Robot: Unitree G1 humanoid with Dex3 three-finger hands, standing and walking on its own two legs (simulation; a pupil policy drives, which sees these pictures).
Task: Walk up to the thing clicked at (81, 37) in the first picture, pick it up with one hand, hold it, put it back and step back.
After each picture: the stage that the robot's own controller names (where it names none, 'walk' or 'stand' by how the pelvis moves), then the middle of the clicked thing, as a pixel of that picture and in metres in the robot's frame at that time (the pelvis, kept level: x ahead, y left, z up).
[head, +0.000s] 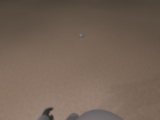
stand; (80, 36) +2.00 +0.31 -0.72
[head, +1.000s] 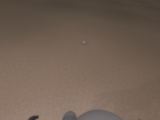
walk; (83, 43) +1.87 +0.14 -0.70
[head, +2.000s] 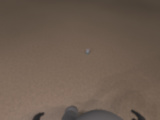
walk; (87, 52) +1.27 +0.04 -0.70
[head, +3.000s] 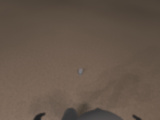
walk; (80, 72) +0.80 +0.10 -0.71
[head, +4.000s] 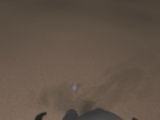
walk; (74, 88) +0.51 +0.16 -0.71
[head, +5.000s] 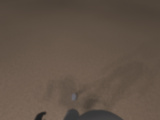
stand; (74, 97) +0.37 +0.17 -0.71
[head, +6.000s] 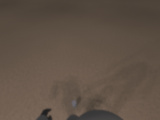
stand; (74, 103) +0.32 +0.19 -0.72
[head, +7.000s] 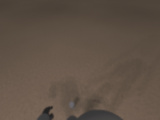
stand; (72, 105) +0.30 +0.22 -0.72
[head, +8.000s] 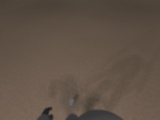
stand; (71, 102) +0.30 +0.23 -0.72
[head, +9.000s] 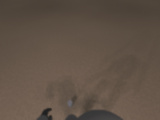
stand; (70, 103) +0.29 +0.24 -0.72
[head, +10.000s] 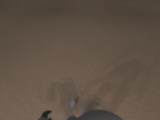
stand; (72, 104) +0.31 +0.20 -0.73
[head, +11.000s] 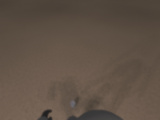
stand; (73, 104) +0.31 +0.20 -0.73
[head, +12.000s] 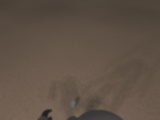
go down; (73, 104) +0.31 +0.20 -0.73
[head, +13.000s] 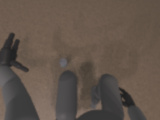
go down; (63, 63) +0.41 +0.21 -0.33
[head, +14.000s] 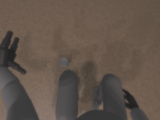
approach; (64, 62) +0.40 +0.22 -0.30
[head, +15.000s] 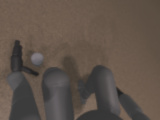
close in; (37, 60) +0.39 +0.26 -0.22
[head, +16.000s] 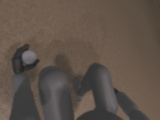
close; (29, 58) +0.39 +0.26 -0.22
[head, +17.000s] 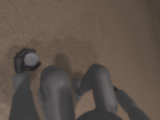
lift; (30, 60) +0.37 +0.25 -0.23
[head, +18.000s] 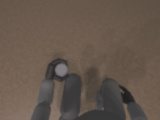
lift; (62, 71) +0.31 +0.22 -0.05
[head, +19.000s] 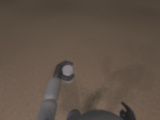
hold; (68, 74) +0.32 +0.16 +0.05
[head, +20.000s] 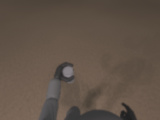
hold; (69, 75) +0.33 +0.16 +0.01
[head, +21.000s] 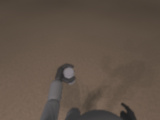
hold; (69, 76) +0.32 +0.16 +0.01
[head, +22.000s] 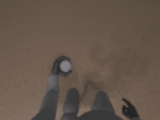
crouch; (66, 68) +0.37 +0.18 -0.05
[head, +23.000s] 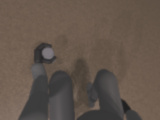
lower; (49, 56) +0.42 +0.24 -0.15
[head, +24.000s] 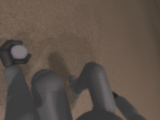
lower; (19, 54) +0.42 +0.27 -0.23
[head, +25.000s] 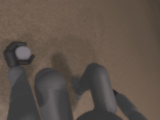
lower; (23, 55) +0.41 +0.27 -0.23
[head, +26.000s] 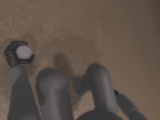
lower; (24, 54) +0.41 +0.28 -0.22
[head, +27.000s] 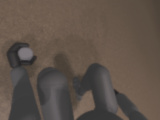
lower; (26, 55) +0.40 +0.27 -0.23
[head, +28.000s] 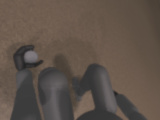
open; (30, 58) +0.40 +0.25 -0.23
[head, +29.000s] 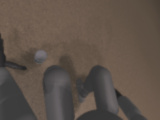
stand; (40, 57) +0.40 +0.24 -0.23
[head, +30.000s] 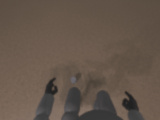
walk; (73, 80) +0.38 +0.17 -0.54
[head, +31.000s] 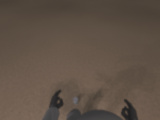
stand; (75, 100) +0.35 +0.16 -0.66
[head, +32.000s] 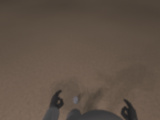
stand; (75, 100) +0.35 +0.16 -0.67
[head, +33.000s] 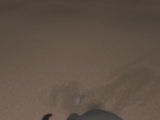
stand; (78, 101) +0.38 +0.15 -0.72
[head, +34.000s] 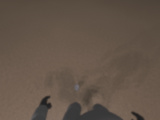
walk; (76, 87) +0.40 +0.14 -0.71
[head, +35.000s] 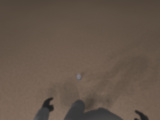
walk; (78, 77) +0.59 +0.20 -0.70
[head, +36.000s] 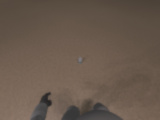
walk; (80, 60) +0.92 +0.17 -0.69
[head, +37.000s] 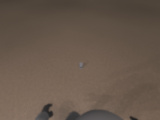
stand; (81, 65) +0.98 +0.18 -0.71
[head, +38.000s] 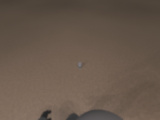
stand; (79, 65) +0.99 +0.20 -0.72
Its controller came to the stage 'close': yes
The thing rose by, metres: 0.73
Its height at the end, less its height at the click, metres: +0.00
